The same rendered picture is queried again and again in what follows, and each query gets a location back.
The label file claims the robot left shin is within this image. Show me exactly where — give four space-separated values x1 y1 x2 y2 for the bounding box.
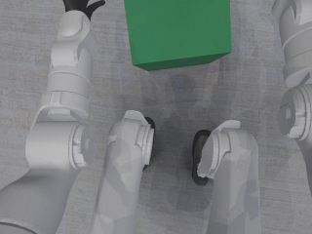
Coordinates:
106 110 148 149

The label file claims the robot left upper arm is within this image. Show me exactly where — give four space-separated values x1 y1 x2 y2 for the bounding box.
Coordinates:
0 121 97 234

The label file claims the right robot foot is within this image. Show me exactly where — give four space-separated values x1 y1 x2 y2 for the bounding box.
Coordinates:
192 130 211 186

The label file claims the carton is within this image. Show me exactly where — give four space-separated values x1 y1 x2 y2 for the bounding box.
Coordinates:
124 0 232 71

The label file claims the robot right forearm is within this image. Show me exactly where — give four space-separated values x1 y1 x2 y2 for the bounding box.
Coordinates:
271 0 312 88

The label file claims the left robot hand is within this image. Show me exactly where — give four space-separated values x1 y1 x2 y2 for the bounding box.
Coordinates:
62 0 105 21

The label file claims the robot left forearm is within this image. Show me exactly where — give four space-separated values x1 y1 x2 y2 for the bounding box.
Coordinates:
25 10 99 162

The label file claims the robot right upper arm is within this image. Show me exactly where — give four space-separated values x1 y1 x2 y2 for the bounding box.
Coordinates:
277 84 312 197

